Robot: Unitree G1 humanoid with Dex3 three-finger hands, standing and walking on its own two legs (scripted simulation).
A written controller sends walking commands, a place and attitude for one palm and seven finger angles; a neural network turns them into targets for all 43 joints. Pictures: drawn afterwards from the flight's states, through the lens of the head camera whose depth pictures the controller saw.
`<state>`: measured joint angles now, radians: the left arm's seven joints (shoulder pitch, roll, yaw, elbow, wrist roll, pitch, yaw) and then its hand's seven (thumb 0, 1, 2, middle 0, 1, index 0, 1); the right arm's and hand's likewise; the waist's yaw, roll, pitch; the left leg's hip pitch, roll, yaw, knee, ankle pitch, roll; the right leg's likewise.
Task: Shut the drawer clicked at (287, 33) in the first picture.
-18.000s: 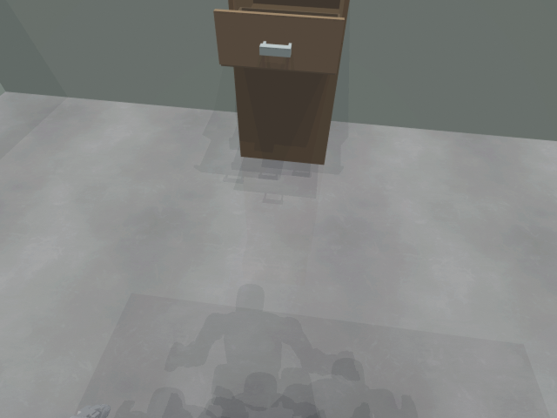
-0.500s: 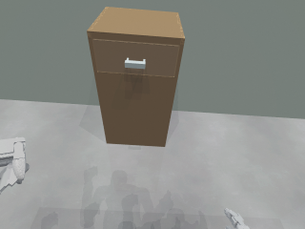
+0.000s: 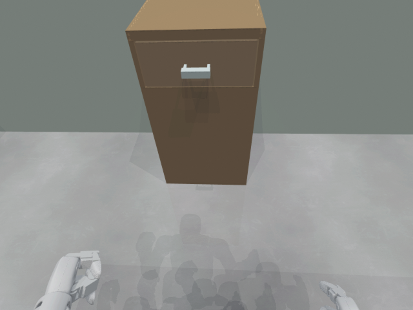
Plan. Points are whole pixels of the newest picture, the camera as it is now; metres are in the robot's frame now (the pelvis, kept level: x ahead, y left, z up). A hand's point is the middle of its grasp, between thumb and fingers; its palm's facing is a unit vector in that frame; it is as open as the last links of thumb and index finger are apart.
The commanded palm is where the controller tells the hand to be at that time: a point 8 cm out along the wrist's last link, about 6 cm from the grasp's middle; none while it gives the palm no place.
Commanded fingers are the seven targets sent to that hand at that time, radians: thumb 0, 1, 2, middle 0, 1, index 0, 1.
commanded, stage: let the arm hang, fingers relaxed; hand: left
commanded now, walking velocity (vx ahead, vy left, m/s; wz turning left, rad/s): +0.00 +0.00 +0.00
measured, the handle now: (196, 69) +0.90 +0.09 +0.01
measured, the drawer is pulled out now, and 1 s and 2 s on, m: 0.00 0.00 0.00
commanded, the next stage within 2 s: look to check the result in 0.94 s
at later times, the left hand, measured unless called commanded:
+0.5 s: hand out of the picture -0.03 +0.22 -0.15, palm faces -0.01 -0.96 -0.28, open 6.2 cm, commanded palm none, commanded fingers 0.00 0.90 0.90 -0.20 -0.30 -0.20 -0.30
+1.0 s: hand out of the picture +0.08 +0.20 -0.15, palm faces -0.03 -0.97 -0.26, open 7.4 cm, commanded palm none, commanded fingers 0.00 0.90 0.90 -0.20 -0.30 -0.20 -0.30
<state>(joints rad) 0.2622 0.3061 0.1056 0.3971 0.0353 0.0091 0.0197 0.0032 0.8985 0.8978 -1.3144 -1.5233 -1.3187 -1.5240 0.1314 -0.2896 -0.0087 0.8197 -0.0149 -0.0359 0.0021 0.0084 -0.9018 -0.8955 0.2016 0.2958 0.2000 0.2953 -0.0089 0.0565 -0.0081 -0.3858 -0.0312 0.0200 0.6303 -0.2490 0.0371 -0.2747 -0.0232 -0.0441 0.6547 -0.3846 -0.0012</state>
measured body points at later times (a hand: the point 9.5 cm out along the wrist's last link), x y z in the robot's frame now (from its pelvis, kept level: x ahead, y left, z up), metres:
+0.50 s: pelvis +0.00 -0.01 +0.02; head +0.02 -0.01 +0.47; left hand -0.02 +0.27 -0.13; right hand +0.00 -0.26 -0.14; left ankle +0.05 +0.10 -0.72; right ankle -0.02 -0.12 -0.72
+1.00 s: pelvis +0.01 -0.01 +0.02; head +0.03 -0.01 +0.47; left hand +0.08 +0.25 -0.13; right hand +0.05 -0.28 -0.13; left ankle +0.05 +0.10 -0.72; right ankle -0.02 -0.12 -0.72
